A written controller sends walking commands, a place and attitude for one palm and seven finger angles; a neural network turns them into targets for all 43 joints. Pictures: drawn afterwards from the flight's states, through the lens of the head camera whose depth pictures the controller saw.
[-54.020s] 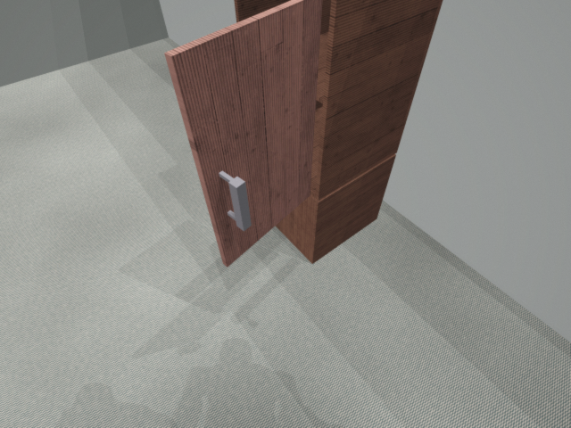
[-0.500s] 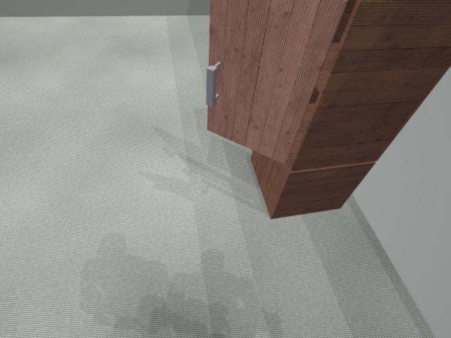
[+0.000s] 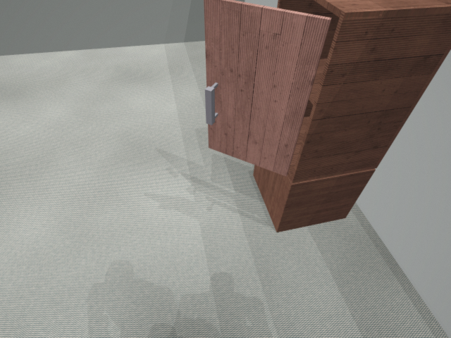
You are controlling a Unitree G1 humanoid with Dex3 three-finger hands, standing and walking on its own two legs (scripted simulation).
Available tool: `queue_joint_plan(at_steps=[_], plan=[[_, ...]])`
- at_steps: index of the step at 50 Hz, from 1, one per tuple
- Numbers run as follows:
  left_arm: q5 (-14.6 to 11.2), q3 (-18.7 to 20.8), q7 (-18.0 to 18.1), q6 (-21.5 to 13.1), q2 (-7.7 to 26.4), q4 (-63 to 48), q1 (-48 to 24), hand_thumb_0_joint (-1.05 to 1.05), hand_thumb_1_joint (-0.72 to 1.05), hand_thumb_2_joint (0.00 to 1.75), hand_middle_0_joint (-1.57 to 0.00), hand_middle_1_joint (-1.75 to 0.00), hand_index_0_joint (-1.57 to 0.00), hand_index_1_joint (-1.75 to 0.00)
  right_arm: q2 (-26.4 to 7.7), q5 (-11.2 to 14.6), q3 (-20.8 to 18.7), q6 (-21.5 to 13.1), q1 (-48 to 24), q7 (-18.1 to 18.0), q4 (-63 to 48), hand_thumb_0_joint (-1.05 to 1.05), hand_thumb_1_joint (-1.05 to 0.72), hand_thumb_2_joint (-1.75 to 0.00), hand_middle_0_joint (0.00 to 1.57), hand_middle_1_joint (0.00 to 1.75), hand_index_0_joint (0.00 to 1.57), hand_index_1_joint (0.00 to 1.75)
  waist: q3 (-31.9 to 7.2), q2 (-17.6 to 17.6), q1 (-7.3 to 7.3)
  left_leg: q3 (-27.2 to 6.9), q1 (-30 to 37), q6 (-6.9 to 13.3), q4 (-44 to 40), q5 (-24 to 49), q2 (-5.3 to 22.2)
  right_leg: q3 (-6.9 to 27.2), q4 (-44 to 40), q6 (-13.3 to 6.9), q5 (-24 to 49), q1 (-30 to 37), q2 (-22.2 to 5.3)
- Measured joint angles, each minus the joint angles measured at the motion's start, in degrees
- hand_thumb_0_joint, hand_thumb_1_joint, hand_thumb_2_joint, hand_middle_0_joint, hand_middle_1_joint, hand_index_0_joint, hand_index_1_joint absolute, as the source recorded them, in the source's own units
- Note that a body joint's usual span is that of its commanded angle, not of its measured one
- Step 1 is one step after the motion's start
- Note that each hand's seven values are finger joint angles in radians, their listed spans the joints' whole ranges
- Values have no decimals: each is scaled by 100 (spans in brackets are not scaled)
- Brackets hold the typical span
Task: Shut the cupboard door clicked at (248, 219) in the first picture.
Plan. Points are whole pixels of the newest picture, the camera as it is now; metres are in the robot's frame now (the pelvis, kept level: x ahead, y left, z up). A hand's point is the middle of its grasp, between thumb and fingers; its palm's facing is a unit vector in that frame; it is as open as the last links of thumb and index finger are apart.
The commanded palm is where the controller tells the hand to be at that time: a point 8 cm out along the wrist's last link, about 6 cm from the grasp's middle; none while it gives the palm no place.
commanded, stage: let the arm hang, fingers relaxed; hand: left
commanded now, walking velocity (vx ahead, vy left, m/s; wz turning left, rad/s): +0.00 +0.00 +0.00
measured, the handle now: (213, 103) +0.90 +0.09 -0.09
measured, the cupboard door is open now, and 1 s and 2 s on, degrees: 50 50 50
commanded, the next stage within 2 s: look to check the result in 0.24 s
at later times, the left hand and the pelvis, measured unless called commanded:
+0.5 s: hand out of the picture +0.00 +0.18 -0.17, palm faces +0.01 -0.98 -0.21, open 7.4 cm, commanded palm none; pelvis +0.01 +0.00 +0.00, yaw +0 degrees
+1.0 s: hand out of the picture +0.06 +0.19 -0.17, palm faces +0.00 -0.97 -0.24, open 7.4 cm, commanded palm none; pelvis +0.02 -0.01 +0.00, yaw +0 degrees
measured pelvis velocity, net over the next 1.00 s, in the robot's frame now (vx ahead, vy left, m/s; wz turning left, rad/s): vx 0.02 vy -0.01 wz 0.01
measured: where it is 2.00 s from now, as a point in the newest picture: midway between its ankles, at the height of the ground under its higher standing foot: outside the picture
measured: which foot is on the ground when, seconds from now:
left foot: down 0.00-1.00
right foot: down 0.00-1.00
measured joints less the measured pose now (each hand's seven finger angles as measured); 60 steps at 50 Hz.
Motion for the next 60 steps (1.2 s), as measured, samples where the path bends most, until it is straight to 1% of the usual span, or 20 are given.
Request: queue_joint_plan(at_steps=[7,13,26,45,49,52,56,58,60], plan=[[9,-3,6,-31,-54,-67,-142,0,91,89,-20,-30,-20,-30,-6,-5,-9,-31,-24,-7,-7,0,-91,-90,20,30,20,30,-25,-50,-24,9,42,-7,-34,1,-1,11,-26,-1,-1,34,1],[-2,21,-4,-33,30,-64,-156,0,91,89,-20,-30,-20,-30,-41,-2,-12,-39,0,-9,7,0,-91,-90,20,30,20,30,27,-56,-41,1,67,-21,-57,-2,7,4,-70,-11,3,71,12],[-13,46,-17,-22,237,8,-182,0,91,89,-20,-30,-20,-30,-200,13,-24,-16,-97,-1,51,0,-91,-90,20,30,20,30,187,-15,-28,-10,124,-48,-88,-27,29,-2,-158,-32,5,154,39],[-12,24,-58,-76,411,-19,-560,0,91,89,-20,-30,-20,-30,-435,14,-14,-56,-543,22,13,0,-91,-90,20,30,20,30,181,-47,-10,-24,286,-104,-223,-60,55,-8,-384,-66,15,356,78],[-16,31,-55,-67,446,-46,-642,0,90,89,-20,-30,-20,-30,-471,11,-14,-53,-599,20,-9,0,-91,-90,20,30,20,30,174,-50,-28,-50,292,-116,-228,-72,49,-35,-405,-68,0,382,76],[-23,61,-21,-25,435,-149,-691,0,91,89,-20,-30,-20,-30,-447,4,-26,-6,-581,22,-89,0,-91,-90,20,30,20,30,190,-53,-60,-138,166,-120,-69,-131,20,-126,-235,-64,-106,291,45],[-12,144,-8,27,385,-373,-721,0,90,89,-20,-30,-20,-30,-375,-2,-66,96,-510,62,-212,0,-91,-90,20,30,20,30,269,-32,-76,-335,-124,-119,385,-312,-27,-329,131,-73,-334,131,-5],[-3,191,-4,50,358,-513,-717,0,90,89,-20,-30,-20,-30,-344,-12,-104,162,-470,85,-298,0,-91,-90,20,30,20,30,346,-4,-80,-420,-361,-181,875,-494,-19,-471,340,-81,-467,77,-21],[26,234,7,66,341,-637,-703,0,90,89,-20,-30,-21,-30,-311,-20,-153,240,-436,107,-388,1,-91,-90,20,30,20,30,439,-7,-77,-415,-601,-264,1596,-1023,14,-618,563,-70,-616,53,-65]])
